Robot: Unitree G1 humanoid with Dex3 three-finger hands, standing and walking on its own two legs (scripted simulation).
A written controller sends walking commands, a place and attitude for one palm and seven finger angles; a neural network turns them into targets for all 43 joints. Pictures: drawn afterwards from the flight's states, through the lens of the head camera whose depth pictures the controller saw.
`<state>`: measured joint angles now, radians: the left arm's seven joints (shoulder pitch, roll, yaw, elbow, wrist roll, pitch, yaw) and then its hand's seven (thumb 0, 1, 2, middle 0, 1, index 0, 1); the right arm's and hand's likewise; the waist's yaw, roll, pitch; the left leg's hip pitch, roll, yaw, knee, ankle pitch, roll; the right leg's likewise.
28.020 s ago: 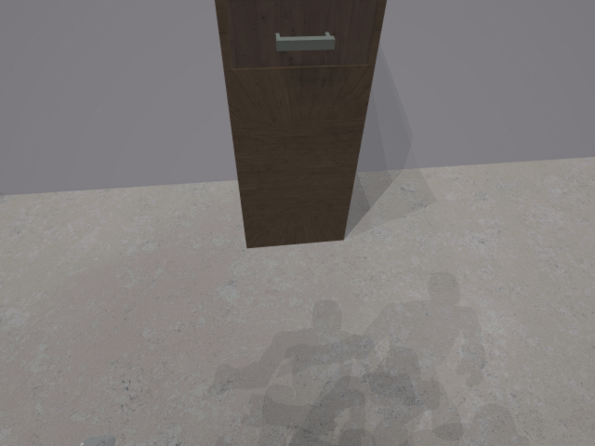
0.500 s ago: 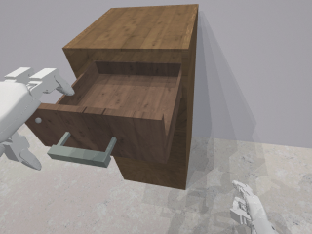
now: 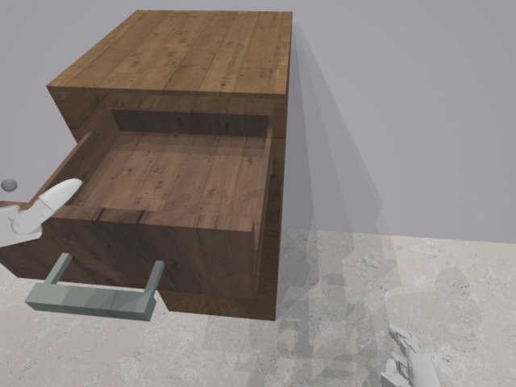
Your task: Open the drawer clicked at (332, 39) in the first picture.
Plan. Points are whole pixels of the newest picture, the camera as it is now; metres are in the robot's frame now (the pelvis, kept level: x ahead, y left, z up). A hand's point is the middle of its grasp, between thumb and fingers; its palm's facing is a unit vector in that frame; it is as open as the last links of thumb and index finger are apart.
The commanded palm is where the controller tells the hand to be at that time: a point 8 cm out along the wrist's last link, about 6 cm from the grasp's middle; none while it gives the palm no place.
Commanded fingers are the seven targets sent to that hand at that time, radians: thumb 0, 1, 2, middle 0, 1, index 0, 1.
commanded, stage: draw the hand back to the body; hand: left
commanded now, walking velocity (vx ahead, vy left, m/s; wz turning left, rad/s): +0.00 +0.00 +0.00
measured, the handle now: (101, 283) +0.20 +0.24 +0.11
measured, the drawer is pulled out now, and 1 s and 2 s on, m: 0.28 0.28 0.28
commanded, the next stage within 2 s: step back with the hand held close in 0.46 s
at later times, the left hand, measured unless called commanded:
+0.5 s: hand out of the picture +0.18 +0.24 +0.31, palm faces +0.59 -0.75 -0.31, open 7.6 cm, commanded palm +0.13 +0.28 +0.30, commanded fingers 0.00 0.90 0.90 -0.20 -0.30 -0.20 -0.30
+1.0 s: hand out of the picture +0.14 +0.23 +0.30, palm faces +0.56 -0.67 -0.49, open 7.4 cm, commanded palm +0.07 +0.29 +0.30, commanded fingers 0.00 0.90 0.90 -0.20 -0.30 -0.20 -0.30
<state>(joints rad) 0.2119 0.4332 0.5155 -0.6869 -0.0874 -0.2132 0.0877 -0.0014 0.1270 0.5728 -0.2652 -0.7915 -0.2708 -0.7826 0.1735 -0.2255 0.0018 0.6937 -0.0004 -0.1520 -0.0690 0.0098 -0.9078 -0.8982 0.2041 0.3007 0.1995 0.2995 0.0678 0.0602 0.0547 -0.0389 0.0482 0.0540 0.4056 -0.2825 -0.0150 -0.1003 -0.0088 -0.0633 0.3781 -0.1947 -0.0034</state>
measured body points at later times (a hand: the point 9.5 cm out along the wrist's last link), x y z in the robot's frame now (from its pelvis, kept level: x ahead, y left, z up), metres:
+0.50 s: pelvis +0.00 +0.00 +0.00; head -0.01 -0.02 +0.45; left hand +0.15 +0.28 +0.32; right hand +0.21 -0.20 -0.08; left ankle -0.03 +0.12 -0.74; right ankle +0.01 -0.12 -0.74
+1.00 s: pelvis -0.06 +0.01 -0.01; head -0.04 +0.01 +0.44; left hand +0.10 +0.26 +0.33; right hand +0.11 -0.24 -0.10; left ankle -0.03 +0.12 -0.74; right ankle +0.01 -0.12 -0.74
